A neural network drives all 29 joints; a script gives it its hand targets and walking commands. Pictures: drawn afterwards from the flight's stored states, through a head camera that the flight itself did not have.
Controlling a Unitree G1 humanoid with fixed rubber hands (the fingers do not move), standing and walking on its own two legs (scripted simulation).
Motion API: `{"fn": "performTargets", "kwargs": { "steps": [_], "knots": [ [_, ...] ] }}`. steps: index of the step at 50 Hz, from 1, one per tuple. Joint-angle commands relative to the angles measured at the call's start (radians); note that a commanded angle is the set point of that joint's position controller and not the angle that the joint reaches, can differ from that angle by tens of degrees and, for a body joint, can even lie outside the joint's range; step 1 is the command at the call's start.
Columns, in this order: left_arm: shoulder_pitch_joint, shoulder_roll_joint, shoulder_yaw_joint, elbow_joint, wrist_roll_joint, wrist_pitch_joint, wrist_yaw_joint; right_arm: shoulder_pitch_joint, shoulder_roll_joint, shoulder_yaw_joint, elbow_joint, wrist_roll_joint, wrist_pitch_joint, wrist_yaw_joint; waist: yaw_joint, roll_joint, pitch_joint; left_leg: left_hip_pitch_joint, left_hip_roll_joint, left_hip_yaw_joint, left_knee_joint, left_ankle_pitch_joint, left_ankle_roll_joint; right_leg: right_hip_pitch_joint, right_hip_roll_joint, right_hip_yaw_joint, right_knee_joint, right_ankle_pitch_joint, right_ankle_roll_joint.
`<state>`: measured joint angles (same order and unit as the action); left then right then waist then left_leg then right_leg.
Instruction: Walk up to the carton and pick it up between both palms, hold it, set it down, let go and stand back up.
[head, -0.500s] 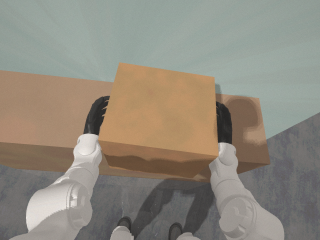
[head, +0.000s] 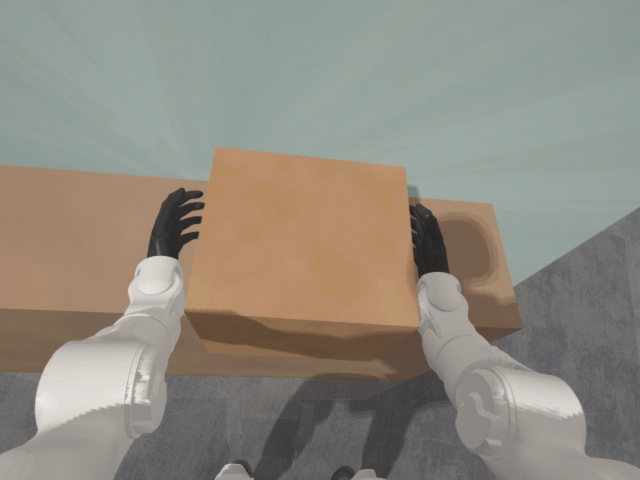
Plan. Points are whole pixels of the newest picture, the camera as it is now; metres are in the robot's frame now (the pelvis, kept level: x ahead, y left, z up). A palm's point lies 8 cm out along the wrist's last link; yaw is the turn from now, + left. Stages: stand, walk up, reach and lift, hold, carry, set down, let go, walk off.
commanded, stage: set down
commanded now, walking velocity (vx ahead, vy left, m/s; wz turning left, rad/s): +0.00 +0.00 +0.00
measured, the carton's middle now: (301, 265) +0.41 +0.00 -0.06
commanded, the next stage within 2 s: none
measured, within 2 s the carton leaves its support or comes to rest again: neither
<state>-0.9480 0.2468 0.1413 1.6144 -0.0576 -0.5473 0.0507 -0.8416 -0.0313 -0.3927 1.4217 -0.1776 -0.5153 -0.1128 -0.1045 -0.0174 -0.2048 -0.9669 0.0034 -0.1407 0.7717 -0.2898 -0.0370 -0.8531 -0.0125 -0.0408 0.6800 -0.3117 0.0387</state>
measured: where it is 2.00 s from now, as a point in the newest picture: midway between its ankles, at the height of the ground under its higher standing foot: outside the picture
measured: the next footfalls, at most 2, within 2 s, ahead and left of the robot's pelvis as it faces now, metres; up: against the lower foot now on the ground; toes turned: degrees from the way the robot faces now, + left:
none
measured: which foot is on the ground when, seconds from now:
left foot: down 0.00-1.00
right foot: down 0.00-1.00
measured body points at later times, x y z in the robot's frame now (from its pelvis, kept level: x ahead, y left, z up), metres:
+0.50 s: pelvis -0.02 +0.00 -0.02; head +0.12 +0.04 +0.41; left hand +0.43 +0.21 -0.04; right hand +0.41 -0.17 -0.02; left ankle +0.02 +0.13 -0.70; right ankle -0.02 -0.15 -0.70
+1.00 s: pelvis -0.05 +0.00 -0.02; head +0.07 +0.04 +0.41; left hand +0.36 +0.23 -0.05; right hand +0.33 -0.18 -0.05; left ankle +0.02 +0.13 -0.70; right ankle -0.02 -0.15 -0.70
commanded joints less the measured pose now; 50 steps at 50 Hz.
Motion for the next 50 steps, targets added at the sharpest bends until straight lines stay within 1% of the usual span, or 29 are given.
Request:
{"fn": "performTargets", "kwargs": {
  "steps": [1,2,3,7,8,10,11,13,14,17,20,22,23,27,28,29,30,34,35,39,40,41,42,43,44,45,46,48,50],
  "knots": [
    [-0.620,0.167,-0.113,-0.039,-0.100,-0.065,0.004,-0.517,-0.189,0.169,-0.003,0.217,-0.050,0.010,0.027,0.223,-0.815,0.442,-0.013,0.185,0.105,0.536,-0.074,0.068,0.049,-0.034,0.069,0.381,-0.037],
    [-0.627,0.167,-0.126,-0.022,-0.111,-0.061,0.001,-0.538,-0.207,0.185,0.001,0.238,-0.047,0.015,0.032,0.212,-0.802,0.429,-0.011,0.179,0.108,0.525,-0.077,0.041,0.053,-0.039,0.073,0.341,-0.040],
    [-0.617,0.164,-0.155,-0.010,-0.130,-0.059,-0.001,-0.531,-0.235,0.193,0.008,0.257,-0.044,0.019,0.018,0.218,-0.801,0.449,-0.007,0.172,0.112,0.529,-0.082,0.014,0.054,-0.046,0.078,0.328,-0.041],
    [-0.592,0.165,-0.222,0.001,-0.185,-0.044,-0.018,-0.523,-0.287,0.254,0.003,0.331,-0.039,0.042,0.021,0.211,-0.796,0.477,0.000,0.153,0.123,0.545,-0.083,-0.052,0.056,-0.060,0.095,0.270,-0.042],
    [-0.611,0.176,-0.238,0.016,-0.197,-0.043,-0.024,-0.535,-0.299,0.260,0.010,0.342,-0.035,0.045,0.023,0.209,-0.788,0.452,0.001,0.157,0.124,0.511,-0.081,-0.068,0.053,-0.057,0.101,0.241,-0.041],
    [-0.553,0.172,-0.242,-0.042,-0.205,-0.044,-0.035,-0.486,-0.293,0.292,-0.023,0.370,-0.049,0.048,0.034,0.207,-0.814,0.469,-0.004,0.152,0.126,0.547,-0.075,-0.042,0.052,-0.059,0.107,0.284,-0.035],
    [-0.542,0.157,-0.255,-0.059,-0.209,-0.046,-0.039,-0.466,-0.293,0.298,-0.009,0.375,-0.053,0.047,0.025,0.202,-0.813,0.471,-0.002,0.152,0.132,0.560,-0.078,-0.052,0.054,-0.058,0.104,0.297,-0.037],
    [-0.527,0.167,-0.252,-0.116,-0.205,-0.047,-0.042,-0.437,-0.310,0.291,-0.019,0.382,-0.071,0.046,0.018,0.226,-0.844,0.517,-0.002,0.143,0.135,0.607,-0.087,-0.057,0.055,-0.068,0.103,0.319,-0.034],
    [-0.519,0.162,-0.253,-0.109,-0.205,-0.050,-0.044,-0.443,-0.307,0.297,-0.024,0.391,-0.075,0.047,0.025,0.225,-0.854,0.508,-0.004,0.147,0.138,0.621,-0.082,-0.059,0.056,-0.066,0.102,0.323,-0.033],
    [-0.499,0.165,-0.250,-0.152,-0.202,-0.062,-0.043,-0.428,-0.316,0.296,-0.040,0.398,-0.088,0.045,0.021,0.241,-0.881,0.522,-0.009,0.147,0.146,0.610,-0.083,-0.060,0.057,-0.070,0.109,0.325,-0.034],
    [-0.487,0.181,-0.237,-0.125,-0.192,-0.061,-0.050,-0.421,-0.328,0.300,-0.008,0.408,-0.088,0.036,0.021,0.225,-0.857,0.499,-0.012,0.145,0.143,0.580,-0.082,-0.041,0.056,-0.066,0.110,0.328,-0.028],
    [-0.426,0.169,-0.224,-0.141,-0.173,-0.054,-0.056,-0.362,-0.316,0.323,0.009,0.425,-0.100,0.030,0.030,0.225,-0.837,0.522,-0.014,0.146,0.139,0.602,-0.086,-0.019,0.057,-0.062,0.100,0.362,-0.027],
    [-0.395,0.174,-0.212,-0.154,-0.161,-0.054,-0.058,-0.333,-0.304,0.345,0.005,0.438,-0.106,0.028,0.046,0.225,-0.839,0.530,-0.016,0.148,0.136,0.612,-0.085,-0.001,0.058,-0.055,0.100,0.382,-0.026],
    [-0.334,0.151,-0.185,-0.218,-0.138,-0.063,-0.060,-0.287,-0.298,0.362,-0.018,0.458,-0.131,0.021,0.053,0.215,-0.850,0.557,-0.017,0.147,0.130,0.632,-0.087,0.025,0.063,-0.053,0.090,0.413,-0.029],
    [-0.329,0.168,-0.164,-0.236,-0.129,-0.065,-0.061,-0.286,-0.297,0.375,-0.036,0.467,-0.135,0.022,0.074,0.212,-0.868,0.553,-0.020,0.153,0.131,0.628,-0.084,0.040,0.063,-0.046,0.084,0.410,-0.027],
    [-0.318,0.163,-0.170,-0.219,-0.128,-0.063,-0.061,-0.269,-0.300,0.359,-0.029,0.459,-0.133,0.016,0.049,0.197,-0.848,0.552,-0.022,0.151,0.124,0.605,-0.084,0.038,0.066,-0.050,0.081,0.414,-0.024],
    [-0.321,0.182,-0.158,-0.243,-0.128,-0.067,-0.062,-0.268,-0.292,0.367,-0.042,0.463,-0.133,0.015,0.066,0.203,-0.852,0.549,-0.024,0.158,0.122,0.586,-0.083,0.066,0.064,-0.045,0.080,0.407,-0.025],
    [-0.230,0.172,-0.140,-0.296,-0.111,-0.065,-0.069,-0.188,-0.280,0.392,-0.078,0.483,-0.147,0.005,0.074,0.179,-0.813,0.553,-0.028,0.161,0.111,0.559,-0.079,0.097,0.066,-0.040,0.071,0.410,-0.026],
    [-0.260,0.178,-0.142,-0.313,-0.115,-0.066,-0.067,-0.221,-0.291,0.379,-0.097,0.486,-0.150,0.007,0.077,0.190,-0.822,0.550,-0.028,0.162,0.112,0.544,-0.081,0.081,0.069,-0.045,0.073,0.384,-0.026],
    [-0.229,0.176,-0.166,-0.352,-0.154,-0.067,-0.071,-0.207,-0.290,0.378,-0.182,0.491,-0.142,0.006,0.066,0.170,-0.799,0.531,-0.029,0.159,0.098,0.449,-0.075,0.081,0.066,-0.047,0.069,0.304,-0.029],
    [-0.201,0.185,-0.157,-0.369,-0.152,-0.066,-0.071,-0.171,-0.281,0.395,-0.213,0.498,-0.145,0.005,0.081,0.165,-0.793,0.527,-0.031,0.163,0.095,0.424,-0.073,0.101,0.065,-0.044,0.069,0.287,-0.029],
    [-0.193,0.184,-0.170,-0.382,-0.168,-0.068,-0.073,-0.172,-0.284,0.390,-0.236,0.496,-0.141,0.004,0.068,0.159,-0.794,0.522,-0.031,0.163,0.087,0.410,-0.070,0.102,0.065,-0.047,0.067,0.281,-0.028],
    [-0.192,0.191,-0.171,-0.398,-0.176,-0.067,-0.075,-0.172,-0.282,0.393,-0.283,0.501,-0.139,0.001,0.079,0.156,-0.813,0.515,-0.030,0.164,0.089,0.395,-0.065,0.111,0.061,-0.039,0.068,0.274,-0.028],
    [-0.184,0.183,-0.188,-0.412,-0.184,-0.066,-0.073,-0.169,-0.284,0.386,-0.279,0.500,-0.133,0.004,0.065,0.161,-0.796,0.523,-0.027,0.154,0.081,0.382,-0.066,0.095,0.064,-0.044,0.067,0.257,-0.031],
    [-0.184,0.191,-0.189,-0.420,-0.190,-0.065,-0.073,-0.168,-0.288,0.385,-0.293,0.498,-0.129,0.007,0.069,0.160,-0.790,0.514,-0.025,0.155,0.073,0.349,-0.063,0.092,0.065,-0.044,0.066,0.225,-0.029],
    [-0.212,0.196,-0.202,-0.413,-0.205,-0.068,-0.070,-0.186,-0.287,0.366,-0.301,0.486,-0.115,0.005,0.053,0.159,-0.792,0.494,-0.025,0.151,0.064,0.287,-0.060,0.084,0.061,-0.043,0.064,0.177,-0.029],
    [-0.132,0.202,-0.191,-0.455,-0.200,-0.064,-0.071,-0.106,-0.272,0.383,-0.346,0.491,-0.120,0.003,0.067,0.154,-0.782,0.519,-0.023,0.150,0.056,0.295,-0.058,0.120,0.060,-0.044,0.061,0.197,-0.023],
    [-0.121,0.198,-0.204,-0.483,-0.200,-0.051,-0.073,-0.099,-0.275,0.388,-0.337,0.500,-0.106,0.002,0.061,0.163,-0.756,0.521,-0.020,0.142,0.045,0.285,-0.058,0.114,0.064,-0.036,0.055,0.199,-0.029],
    [-0.097,0.207,-0.198,-0.478,-0.197,-0.039,-0.080,-0.076,-0.269,0.407,-0.351,0.500,-0.093,0.000,0.081,0.164,-0.718,0.521,-0.019,0.147,0.034,0.249,-0.056,0.125,0.061,-0.029,0.043,0.159,-0.028]
  ]
}}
